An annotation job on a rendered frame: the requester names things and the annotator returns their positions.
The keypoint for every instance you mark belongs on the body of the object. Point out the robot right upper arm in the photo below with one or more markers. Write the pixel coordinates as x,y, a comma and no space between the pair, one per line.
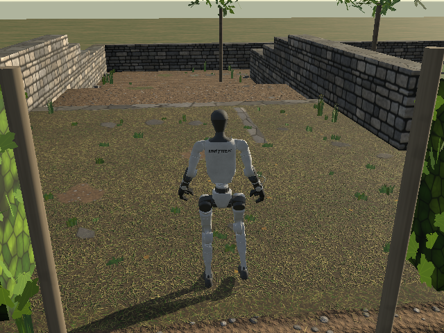
242,146

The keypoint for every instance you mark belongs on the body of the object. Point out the right robot hand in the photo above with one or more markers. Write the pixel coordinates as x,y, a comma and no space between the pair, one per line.
256,193

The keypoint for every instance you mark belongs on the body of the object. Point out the robot left upper arm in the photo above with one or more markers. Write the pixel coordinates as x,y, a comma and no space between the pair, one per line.
198,147

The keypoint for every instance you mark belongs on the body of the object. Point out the left robot hand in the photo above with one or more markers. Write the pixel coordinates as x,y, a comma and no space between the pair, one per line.
187,191

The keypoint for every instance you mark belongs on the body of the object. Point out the right robot thigh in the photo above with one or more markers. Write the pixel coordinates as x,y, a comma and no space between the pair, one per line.
238,208

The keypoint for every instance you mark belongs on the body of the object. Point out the humanoid robot torso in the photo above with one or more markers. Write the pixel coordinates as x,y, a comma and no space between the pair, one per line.
220,160

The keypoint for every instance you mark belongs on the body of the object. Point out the robot left forearm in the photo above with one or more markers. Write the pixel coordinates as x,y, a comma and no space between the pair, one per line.
185,181

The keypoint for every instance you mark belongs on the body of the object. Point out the robot right forearm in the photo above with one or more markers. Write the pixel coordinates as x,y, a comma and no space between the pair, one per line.
255,181

